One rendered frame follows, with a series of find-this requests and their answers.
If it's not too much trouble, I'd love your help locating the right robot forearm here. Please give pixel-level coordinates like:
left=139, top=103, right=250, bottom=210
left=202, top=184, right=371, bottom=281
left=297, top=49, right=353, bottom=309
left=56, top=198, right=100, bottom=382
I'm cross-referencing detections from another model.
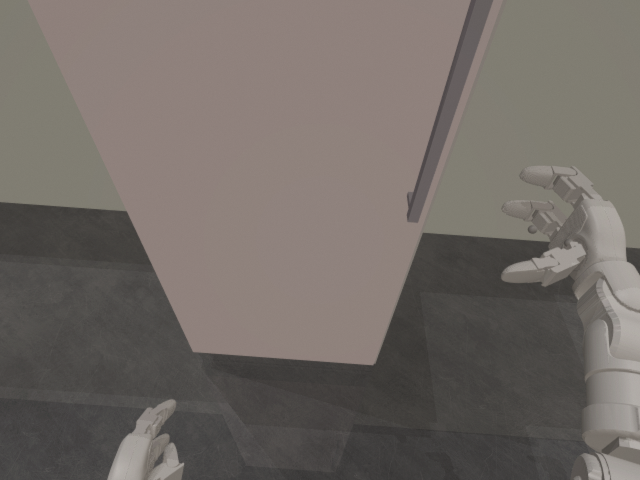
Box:
left=572, top=260, right=640, bottom=465

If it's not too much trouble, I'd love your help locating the right robot upper arm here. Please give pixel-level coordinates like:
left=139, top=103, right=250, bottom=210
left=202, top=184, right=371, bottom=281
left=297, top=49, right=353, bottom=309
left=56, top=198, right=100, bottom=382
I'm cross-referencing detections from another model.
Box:
left=570, top=452, right=640, bottom=480

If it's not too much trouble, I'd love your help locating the right robot hand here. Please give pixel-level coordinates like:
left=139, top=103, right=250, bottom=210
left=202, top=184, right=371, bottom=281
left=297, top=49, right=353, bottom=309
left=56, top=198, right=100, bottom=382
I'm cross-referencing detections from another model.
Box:
left=501, top=166, right=627, bottom=287

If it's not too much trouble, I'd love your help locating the handle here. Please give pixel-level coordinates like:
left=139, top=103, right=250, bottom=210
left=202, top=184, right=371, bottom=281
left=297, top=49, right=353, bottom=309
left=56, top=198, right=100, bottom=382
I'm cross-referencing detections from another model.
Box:
left=407, top=0, right=493, bottom=223

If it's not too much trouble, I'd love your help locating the left robot hand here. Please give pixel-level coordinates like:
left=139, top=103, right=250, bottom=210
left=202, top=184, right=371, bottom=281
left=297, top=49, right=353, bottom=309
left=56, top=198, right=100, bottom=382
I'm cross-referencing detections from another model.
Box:
left=107, top=399, right=184, bottom=480

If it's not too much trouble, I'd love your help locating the fridge door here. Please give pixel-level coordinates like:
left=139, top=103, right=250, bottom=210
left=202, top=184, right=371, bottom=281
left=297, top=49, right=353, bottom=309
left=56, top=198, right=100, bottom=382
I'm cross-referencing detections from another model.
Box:
left=28, top=0, right=503, bottom=365

